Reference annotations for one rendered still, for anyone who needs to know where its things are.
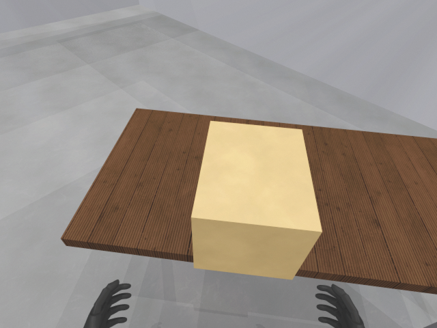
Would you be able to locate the robot right hand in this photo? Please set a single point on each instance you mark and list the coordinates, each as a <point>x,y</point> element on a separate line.
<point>345,311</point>

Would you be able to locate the robot left hand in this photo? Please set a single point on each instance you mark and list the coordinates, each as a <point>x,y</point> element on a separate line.
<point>102,310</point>

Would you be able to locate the carton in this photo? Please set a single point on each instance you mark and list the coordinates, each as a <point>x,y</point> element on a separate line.
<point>255,210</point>

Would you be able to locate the table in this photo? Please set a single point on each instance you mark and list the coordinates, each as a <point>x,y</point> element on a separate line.
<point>376,195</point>

